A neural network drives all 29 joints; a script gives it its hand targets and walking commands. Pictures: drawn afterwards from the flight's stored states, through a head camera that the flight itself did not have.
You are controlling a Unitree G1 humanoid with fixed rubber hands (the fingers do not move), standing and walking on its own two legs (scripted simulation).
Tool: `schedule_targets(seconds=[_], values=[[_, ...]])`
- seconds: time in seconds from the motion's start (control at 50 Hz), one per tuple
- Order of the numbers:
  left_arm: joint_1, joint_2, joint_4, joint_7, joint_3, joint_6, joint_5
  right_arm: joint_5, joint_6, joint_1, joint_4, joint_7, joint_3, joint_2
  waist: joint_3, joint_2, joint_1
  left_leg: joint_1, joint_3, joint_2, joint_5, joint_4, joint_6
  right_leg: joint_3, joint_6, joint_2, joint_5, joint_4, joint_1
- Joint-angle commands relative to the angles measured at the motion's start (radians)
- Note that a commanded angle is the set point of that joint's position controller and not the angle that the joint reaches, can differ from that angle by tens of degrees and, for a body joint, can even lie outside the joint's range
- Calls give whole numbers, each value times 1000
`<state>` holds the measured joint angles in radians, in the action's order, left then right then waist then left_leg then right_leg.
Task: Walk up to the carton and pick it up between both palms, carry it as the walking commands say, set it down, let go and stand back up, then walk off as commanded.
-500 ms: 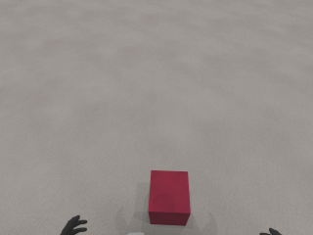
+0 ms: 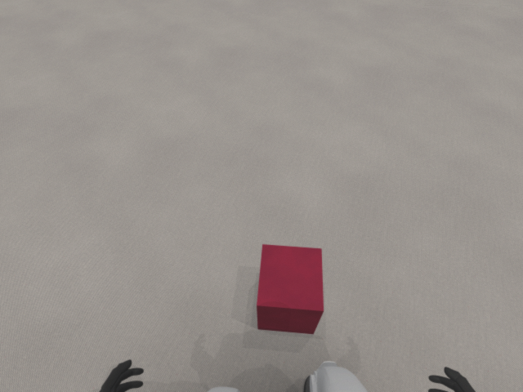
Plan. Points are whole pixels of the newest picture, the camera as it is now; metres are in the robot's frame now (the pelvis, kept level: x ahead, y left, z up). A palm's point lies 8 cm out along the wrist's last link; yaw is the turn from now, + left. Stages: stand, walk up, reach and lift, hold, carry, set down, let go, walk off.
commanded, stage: walk off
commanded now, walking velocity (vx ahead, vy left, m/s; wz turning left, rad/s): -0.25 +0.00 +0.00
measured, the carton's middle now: (288, 290) +0.51 -0.05 -0.61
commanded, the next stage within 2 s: stand in 1.62 s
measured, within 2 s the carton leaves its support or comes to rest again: neither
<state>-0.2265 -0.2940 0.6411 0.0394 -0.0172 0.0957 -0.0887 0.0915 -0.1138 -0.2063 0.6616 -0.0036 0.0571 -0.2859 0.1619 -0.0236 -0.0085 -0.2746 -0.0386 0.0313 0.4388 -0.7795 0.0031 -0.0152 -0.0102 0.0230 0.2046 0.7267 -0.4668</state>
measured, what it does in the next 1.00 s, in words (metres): walks backwards: right foot, then left foot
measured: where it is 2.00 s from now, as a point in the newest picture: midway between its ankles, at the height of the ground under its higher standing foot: outside the picture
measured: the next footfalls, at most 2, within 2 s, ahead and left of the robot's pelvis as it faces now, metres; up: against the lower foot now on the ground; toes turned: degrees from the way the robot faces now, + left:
right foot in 0.36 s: -0.08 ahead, -0.13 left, +0.00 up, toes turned -2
left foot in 0.72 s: -0.15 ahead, +0.14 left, +0.00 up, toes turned -2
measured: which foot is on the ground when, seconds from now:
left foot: down 0.00-0.36, up 0.38-0.70, down 0.72-1.00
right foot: down 0.00-0.00, up 0.02-0.34, down 0.36-0.72, up 0.74-1.00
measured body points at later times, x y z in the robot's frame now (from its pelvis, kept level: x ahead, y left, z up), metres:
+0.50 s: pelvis -0.13 -0.01 +0.02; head -0.12 -0.02 +0.46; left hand +0.00 +0.26 -0.08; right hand -0.02 -0.28 -0.10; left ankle -0.12 +0.12 -0.63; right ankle -0.12 -0.12 -0.70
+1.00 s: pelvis -0.29 +0.03 +0.01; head -0.26 +0.05 +0.46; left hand -0.16 +0.30 -0.11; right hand -0.16 -0.25 -0.08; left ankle -0.19 +0.15 -0.70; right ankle -0.33 -0.11 -0.65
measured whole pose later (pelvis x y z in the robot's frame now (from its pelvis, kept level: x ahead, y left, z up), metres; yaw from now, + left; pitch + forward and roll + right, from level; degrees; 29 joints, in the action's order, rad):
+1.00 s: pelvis -0.29 +0.03 +0.01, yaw -3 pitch -5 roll -3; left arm -0.23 -0.28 0.65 0.00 -0.07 0.11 -0.09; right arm 0.09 -0.09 -0.17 0.67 0.01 0.06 -0.27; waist 0.16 0.00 -0.01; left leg -0.39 -0.01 -0.06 0.25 -0.72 0.00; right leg -0.06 -0.03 -0.07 0.49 1.07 -0.33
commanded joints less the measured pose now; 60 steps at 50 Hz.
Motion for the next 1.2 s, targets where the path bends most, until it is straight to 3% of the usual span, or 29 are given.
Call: schedule_targets(seconds=[0.0,0.04,0.08,0.18,0.24,0.28,0.32,0.34,0.36,0.38,0.4,0.44,0.56,0.66,0.68,0.7,0.72,0.74,0.76,0.8,0.86,0.96,1.04,1.06,1.08,1.1,1.12,1.14,1.18], values=[[169,-85,-111,-1,-53,-13,148,-126,17,-175,-25,-1,59,-257,-93,354,161,-147,-567,-516,-40,636,220,-55,-52,-136,470,302,-174],[68,-56,-60,-15,-59,-6,135,-150,39,35,-39,23,42,-197,-30,183,4,-323,-372,-360,-151,527,147,-203,6,-152,332,561,-2],[-8,-84,-20,-24,-79,2,143,-134,48,130,-82,21,34,-160,-39,212,-42,-249,-271,-301,-308,469,134,-147,-27,-171,259,686,-20],[94,-59,-53,-34,-72,-4,134,-117,53,-21,-49,27,36,-146,-102,254,49,35,-252,-274,-581,391,133,-27,-71,-100,345,388,-34],[66,-43,-59,-38,-60,4,108,-130,40,-38,-36,26,46,-173,-140,315,44,5,-279,-298,-524,385,152,28,-56,-52,458,108,107],[38,-36,-30,-41,-55,4,103,-125,34,-35,-32,23,44,-161,-140,315,45,-18,-258,-275,-537,370,137,47,-39,-58,375,-48,203],[-69,-41,9,-36,-56,0,110,-112,33,-5,-27,22,42,-155,-186,305,-10,-105,-195,-240,-435,309,83,74,-14,-54,162,-254,389],[-78,-87,-2,-35,-59,-4,124,-112,35,-30,-29,28,34,-115,-133,119,-12,-206,-143,-180,-270,216,34,-73,2,33,159,-377,363],[-89,-206,-22,-39,-76,-7,124,-115,32,51,-92,32,36,-71,-115,-307,-53,-366,57,38,88,-88,-41,-464,102,374,14,-519,280],[-92,-255,-33,-30,-86,-18,138,-139,18,142,-103,30,54,-138,-96,-246,-111,-243,-89,70,248,-391,-25,-557,204,470,-226,-494,48],[-54,-220,-33,-22,-67,-19,144,-119,7,119,-91,18,60,-121,-64,-126,-59,-162,-148,83,205,-524,-6,-436,210,421,-178,-472,-63],[121,-166,-53,10,-38,-18,148,-114,12,11,-41,19,66,-108,62,-165,33,-158,-118,91,63,-608,-16,-290,140,274,-9,-471,-124],[-29,-148,-17,5,-51,-34,134,-109,15,14,-42,14,33,-63,-156,-185,-40,-197,2,18,184,-316,-58,-342,210,310,-396,-344,286],[-38,-149,-14,-6,-58,-6,134,-83,24,-69,-9,-5,22,-42,-223,-274,-27,75,84,-3,-24,238,-43,-285,120,239,-339,-305,202],[-29,-147,-13,0,-58,-9,126,-94,23,-109,14,-7,31,-64,-233,-230,0,202,86,4,-113,298,-27,-285,86,234,-186,-296,68],[-53,-93,-15,-14,-49,-9,129,-111,27,-117,11,-7,37,-119,-196,5,17,206,-108,-128,-56,432,-4,-178,13,133,83,-153,-71],[1,-49,-71,-9,-43,-9,139,-103,30,-67,-40,-17,50,-229,-183,359,45,42,-462,-454,-40,569,123,80,-53,-100,427,172,-182],[144,-108,-100,-15,-57,-3,144,-128,32,-109,-53,-15,67,-264,-119,320,137,-198,-477,-475,-109,586,205,-114,-25,-98,465,424,-56],[103,-94,-79,-20,-66,0,129,-136,43,-36,-40,-4,48,-191,-72,243,55,-288,-390,-412,-51,565,170,-209,5,-118,384,532,11],[-29,-101,-33,-33,-80,-3,127,-133,41,130,-73,11,45,-170,-29,228,-50,-310,-261,-290,-54,534,102,-169,-4,-142,248,620,40],[6,-96,-30,-29,-86,-8,141,-119,47,89,-72,23,38,-140,-50,233,0,-187,-266,-295,-189,492,151,-85,-38,-137,262,625,7],[26,-22,-39,-47,-55,-6,117,-123,37,12,-36,30,47,-160,-115,273,41,-54,-290,-298,-226,467,152,29,-50,-60,426,174,108],[-82,4,8,-37,-44,-6,110,-111,23,24,-37,17,45,-146,-162,279,-13,-108,-217,-256,-259,378,80,79,0,-64,194,-279,356],[-121,-71,23,-39,-61,-3,120,-107,25,6,-24,25,35,-103,-153,202,-20,-195,-181,-200,-138,332,36,-5,16,-21,159,-346,398],[-151,-176,2,-38,-80,-6,126,-102,31,48,-77,21,42,-86,-129,-164,-49,-336,0,-12,82,38,-43,-402,100,297,153,-483,306],[-104,-258,-26,-35,-92,-14,138,-133,25,193,-97,18,49,-112,-39,-251,-114,-321,-44,73,222,-305,-37,-591,193,471,-67,-540,50],[-52,-228,-42,-17,-71,-16,154,-128,16,161,-91,17,57,-106,-11,-149,-67,-220,-133,70,181,-494,-9,-490,213,429,-27,-528,-85],[65,-187,-45,-4,-49,-11,150,-118,9,96,-57,8,53,-77,40,-115,10,-178,-150,78,114,-548,1,-367,162,322,32,-492,-136],[148,-168,-67,9,-37,-19,144,-123,12,3,-33,13,59,-78,51,-213,37,-197,-93,88,38,-614,-18,-312,147,262,22,-472,-74]])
